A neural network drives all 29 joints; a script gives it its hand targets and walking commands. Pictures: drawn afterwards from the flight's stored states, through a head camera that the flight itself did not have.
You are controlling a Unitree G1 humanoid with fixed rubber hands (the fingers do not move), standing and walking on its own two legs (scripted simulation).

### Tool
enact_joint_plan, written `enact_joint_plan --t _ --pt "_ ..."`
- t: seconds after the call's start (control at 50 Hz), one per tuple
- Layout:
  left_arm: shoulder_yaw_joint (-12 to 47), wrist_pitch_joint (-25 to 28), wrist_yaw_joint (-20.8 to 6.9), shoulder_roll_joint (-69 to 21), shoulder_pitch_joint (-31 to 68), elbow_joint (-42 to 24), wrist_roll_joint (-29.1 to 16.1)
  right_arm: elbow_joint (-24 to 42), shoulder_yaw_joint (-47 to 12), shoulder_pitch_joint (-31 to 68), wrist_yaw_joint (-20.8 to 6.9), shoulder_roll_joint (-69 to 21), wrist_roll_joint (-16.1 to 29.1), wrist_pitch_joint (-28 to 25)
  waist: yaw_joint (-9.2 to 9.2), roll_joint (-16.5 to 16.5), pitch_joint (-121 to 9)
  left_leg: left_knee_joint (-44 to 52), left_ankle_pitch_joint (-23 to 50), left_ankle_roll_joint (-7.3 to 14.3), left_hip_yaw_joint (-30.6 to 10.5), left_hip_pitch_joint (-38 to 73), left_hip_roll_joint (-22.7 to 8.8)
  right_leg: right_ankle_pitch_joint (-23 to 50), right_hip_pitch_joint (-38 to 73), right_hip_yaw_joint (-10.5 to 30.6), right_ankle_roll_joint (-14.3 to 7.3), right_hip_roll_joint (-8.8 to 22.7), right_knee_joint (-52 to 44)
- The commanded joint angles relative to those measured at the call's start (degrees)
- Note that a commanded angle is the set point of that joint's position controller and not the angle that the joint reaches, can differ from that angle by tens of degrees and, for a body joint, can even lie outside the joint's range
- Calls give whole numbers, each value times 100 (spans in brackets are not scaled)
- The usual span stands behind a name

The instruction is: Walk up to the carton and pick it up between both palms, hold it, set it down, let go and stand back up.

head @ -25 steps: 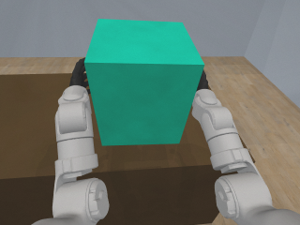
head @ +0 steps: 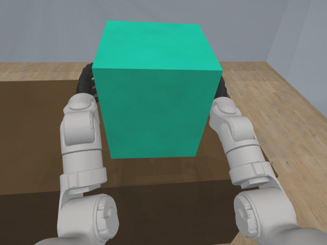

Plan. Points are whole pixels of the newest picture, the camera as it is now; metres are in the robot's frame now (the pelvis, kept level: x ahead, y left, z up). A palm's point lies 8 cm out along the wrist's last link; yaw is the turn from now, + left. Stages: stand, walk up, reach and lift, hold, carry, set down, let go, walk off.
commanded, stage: hold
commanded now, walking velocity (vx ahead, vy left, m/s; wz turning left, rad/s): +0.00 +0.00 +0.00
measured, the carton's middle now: (154, 92) +0.39 +0.00 +0.22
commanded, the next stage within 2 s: set down in 0.42 s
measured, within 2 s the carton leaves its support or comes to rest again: neither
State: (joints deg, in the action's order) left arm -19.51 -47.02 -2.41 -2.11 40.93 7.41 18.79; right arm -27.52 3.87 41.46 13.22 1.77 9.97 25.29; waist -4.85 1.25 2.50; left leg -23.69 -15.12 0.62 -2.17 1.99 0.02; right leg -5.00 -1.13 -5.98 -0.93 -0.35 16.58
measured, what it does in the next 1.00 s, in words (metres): stands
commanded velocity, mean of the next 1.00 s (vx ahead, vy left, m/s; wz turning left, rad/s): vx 0.00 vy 0.00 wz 0.00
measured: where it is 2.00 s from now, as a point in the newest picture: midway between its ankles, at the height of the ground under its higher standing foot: outside the picture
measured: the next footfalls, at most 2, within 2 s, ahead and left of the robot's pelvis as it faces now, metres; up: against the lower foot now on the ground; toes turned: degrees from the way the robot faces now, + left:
none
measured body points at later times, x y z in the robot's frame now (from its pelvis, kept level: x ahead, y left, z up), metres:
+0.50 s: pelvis +0.00 +0.00 +0.00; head -0.06 +0.02 +0.45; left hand +0.38 +0.15 +0.23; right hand +0.37 -0.15 +0.21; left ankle -0.01 +0.11 -0.74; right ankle +0.06 -0.11 -0.74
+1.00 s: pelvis +0.01 +0.00 +0.00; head +0.00 +0.03 +0.45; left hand +0.40 +0.14 +0.16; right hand +0.38 -0.16 +0.13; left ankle -0.01 +0.11 -0.74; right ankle +0.06 -0.11 -0.74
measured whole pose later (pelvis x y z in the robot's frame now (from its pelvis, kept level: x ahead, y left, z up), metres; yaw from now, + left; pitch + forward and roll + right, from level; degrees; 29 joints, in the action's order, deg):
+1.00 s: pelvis +0.01 +0.00 +0.00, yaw +1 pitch -9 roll -2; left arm -15.4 -28.7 -1.0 -5.3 33.6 11.8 17.7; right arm -31.6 8.3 29.7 9.7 -1.5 1.7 1.5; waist -3.4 2.1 7.4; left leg -22.5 -15.3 0.7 -3.3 2.1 0.1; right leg -5.2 -0.2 -7.1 -0.7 -0.3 14.5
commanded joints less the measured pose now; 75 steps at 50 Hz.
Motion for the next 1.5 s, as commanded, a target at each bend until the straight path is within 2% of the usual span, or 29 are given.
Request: enact_joint_plan --t 0.0,0.48,0.56,0.62,0.68,0.74,0.8,0.88,0.96,1.0,1.06,1.18,1.32,1.48 --pt "2975 411 -751 -3011 4443 -603 -1137 2148 -2195 5656 -744 -3482 625 -485 -73 -376 -2680 541 1885 -230 213 -1023 212 708 2023 157 178 -260 144" --pt "3003 511 -762 -3047 4478 -655 -1161 2217 -2157 5658 -759 -3497 577 -609 -91 -387 -2708 535 1857 -236 199 -966 240 728 2012 117 204 -246 129" --pt "2823 796 -835 -3049 4374 -394 -1024 2031 -1880 5497 -832 -3398 247 -972 -114 -348 -2447 682 1395 -207 221 -963 280 501 1961 17 250 -194 36" --pt "2461 1094 -951 -2949 4064 110 -772 1550 -1421 5120 -950 -3183 -268 -1416 -90 -252 -1996 958 698 -125 267 -1081 240 44 1916 -82 243 -121 -93" --pt "2189 1380 -1045 -2843 3651 447 -569 1155 -1090 4671 -1057 -2966 -762 -1946 -33 -182 -1660 1101 439 -92 330 -1129 172 -182 1917 -171 201 -43 -189" --pt "2174 1627 -1050 -2861 3343 600 -500 1051 -1029 4489 -1107 -2843 -1032 -2429 31 -151 -1612 1042 679 -123 423 -1063 153 -133 1887 -258 186 -22 -213" --pt "2400 1796 -981 -2950 3181 535 -547 1229 -1202 4554 -1103 -2778 -1049 -2797 69 -103 -1875 853 1249 -176 495 -875 162 215 1935 -325 200 -57 -152" --pt "3122 2058 -786 -3254 3234 25 -832 1871 -1728 4837 -1068 -2834 -852 -3166 56 -82 -2865 451 2417 -299 457 -389 154 1140 2085 -296 168 -146 12" --pt "3878 2391 -519 -3424 3290 -612 -1118 2382 -2229 4692 -1056 -2964 -663 -3326 -19 -239 -3748 104 3508 -448 272 -19 121 1982 2095 -224 134 -211 178" --pt "4056 2471 -413 -3379 3222 -731 -1160 2392 -2330 4458 -1044 -2957 -633 -3295 -46 -295 -3746 60 3610 -473 186 -45 123 2132 2067 -192 140 -201 210" --pt "4060 2421 -354 -3265 3045 -655 -1108 2198 -2336 4123 -1013 -2892 -590 -3157 -66 -308 -3374 132 3346 -452 108 -242 145 2133 2059 -144 176 -153 209" --pt "3617 2127 -487 -3124 2587 -345 -871 1791 -2158 3714 -959 -2743 -452 -2893 -80 -275 -2658 329 2968 -432 112 -523 183 2193 2190 -121 265 -110 173" --pt "3453 2070 -585 -3157 2436 -255 -775 1661 -1945 3579 -970 -2567 -442 -2899 -215 -302 -2473 259 3429 -575 111 -248 146 2206 2014 -253 250 -206 118" --pt "3870 2408 -387 -3424 2672 -218 -939 1656 -1785 3669 -1109 -2446 -603 -3167 -303 -433 -2785 56 4292 -821 -38 498 -51 1764 1193 -406 177 -341 10"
